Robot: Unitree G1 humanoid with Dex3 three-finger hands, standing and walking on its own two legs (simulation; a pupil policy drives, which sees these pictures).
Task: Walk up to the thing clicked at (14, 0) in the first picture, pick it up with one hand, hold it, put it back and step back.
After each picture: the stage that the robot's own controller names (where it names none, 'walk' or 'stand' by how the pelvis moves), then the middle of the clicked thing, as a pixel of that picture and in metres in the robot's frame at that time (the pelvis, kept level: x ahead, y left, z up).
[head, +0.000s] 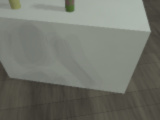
stand; out of the picture +1.07 +0.50 +0.06
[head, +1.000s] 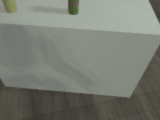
walk; out of the picture +0.95 +0.45 +0.08
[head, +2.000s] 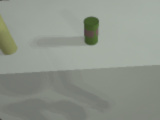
walk; out of the picture +0.59 +0.36 +0.09
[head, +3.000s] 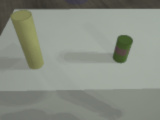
stand; (29, 43) +0.51 +0.24 +0.07
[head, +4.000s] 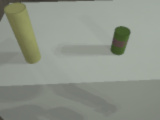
stand; (25, 37) +0.52 +0.24 +0.08
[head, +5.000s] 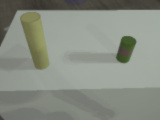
stand; (37, 44) +0.52 +0.20 +0.06
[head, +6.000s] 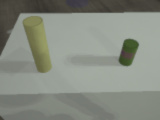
stand; (39, 47) +0.51 +0.20 +0.06
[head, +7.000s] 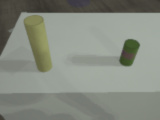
stand; (40, 46) +0.52 +0.20 +0.06
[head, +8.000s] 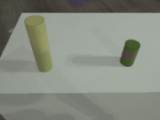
stand; (40, 47) +0.52 +0.19 +0.06
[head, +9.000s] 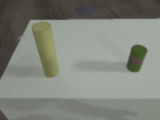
rise first; (47, 52) +0.50 +0.19 +0.06
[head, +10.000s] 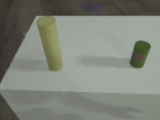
go down; (51, 46) +0.53 +0.18 +0.06
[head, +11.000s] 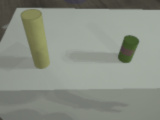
go down; (37, 42) +0.53 +0.18 +0.07
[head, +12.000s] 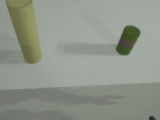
go down; (27, 34) +0.51 +0.17 +0.10
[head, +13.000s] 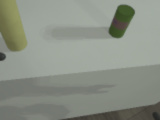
close in; (7, 17) +0.52 +0.19 +0.13
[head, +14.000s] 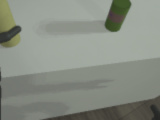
close; out of the picture +0.53 +0.20 +0.14
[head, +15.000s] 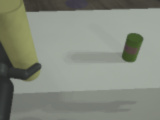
lift; (19, 46) +0.35 +0.17 +0.23
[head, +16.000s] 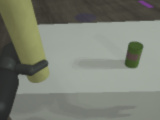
lift; (27, 42) +0.34 +0.16 +0.26
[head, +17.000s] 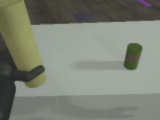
hold; (23, 48) +0.33 +0.17 +0.25
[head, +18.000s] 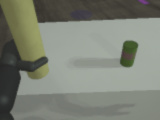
crouch; (28, 39) +0.36 +0.16 +0.25
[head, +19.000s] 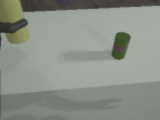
lower; (6, 1) +0.48 +0.20 +0.28
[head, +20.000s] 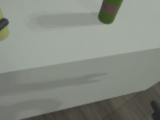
lower; out of the picture +0.55 +0.20 +0.15
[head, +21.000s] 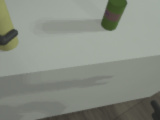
lower; out of the picture +0.52 +0.19 +0.14
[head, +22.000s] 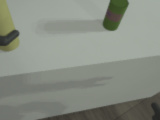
lower; out of the picture +0.52 +0.19 +0.14
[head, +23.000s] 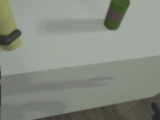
lower; out of the picture +0.52 +0.19 +0.14
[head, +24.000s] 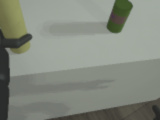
loosen; (10, 17) +0.51 +0.17 +0.13
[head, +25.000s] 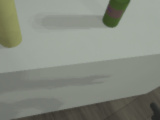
rise; (1, 9) +0.51 +0.17 +0.14
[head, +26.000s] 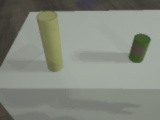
sink last; (51, 44) +0.50 +0.16 +0.10
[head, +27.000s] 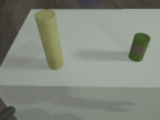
stand; (51, 43) +0.51 +0.17 +0.10
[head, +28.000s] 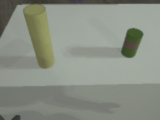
stand; (41, 40) +0.50 +0.17 +0.11
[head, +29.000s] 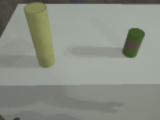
stand; (42, 39) +0.50 +0.17 +0.12
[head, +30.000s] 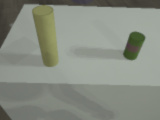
stand; (47, 39) +0.51 +0.17 +0.09
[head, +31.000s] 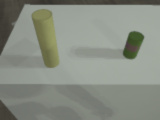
walk; (47, 42) +0.52 +0.16 +0.06
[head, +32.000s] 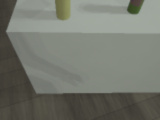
walk; out of the picture +0.73 +0.12 +0.09
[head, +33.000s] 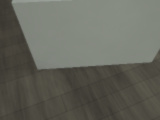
walk; out of the picture +1.07 +0.25 +0.09
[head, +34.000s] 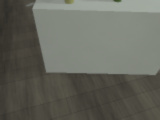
stand; out of the picture +1.14 +0.15 +0.06
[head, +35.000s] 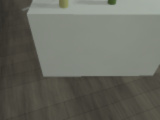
stand; out of the picture +1.13 +0.15 +0.06
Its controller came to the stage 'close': yes
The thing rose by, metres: 0.21
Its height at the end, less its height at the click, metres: +0.00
